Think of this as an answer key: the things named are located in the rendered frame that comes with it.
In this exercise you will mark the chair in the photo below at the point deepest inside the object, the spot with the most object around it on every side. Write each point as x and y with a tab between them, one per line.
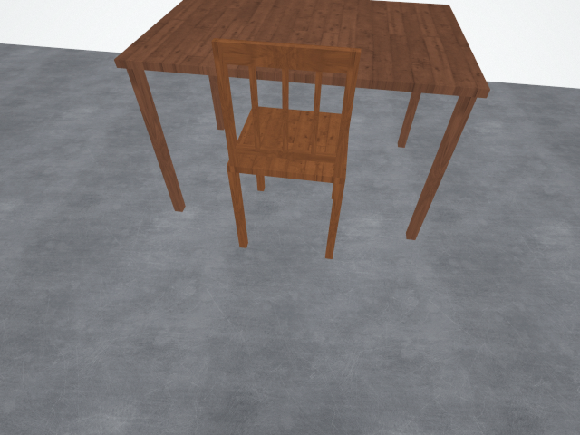
283	143

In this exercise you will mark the table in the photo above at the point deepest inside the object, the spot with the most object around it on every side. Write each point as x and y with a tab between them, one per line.
406	47

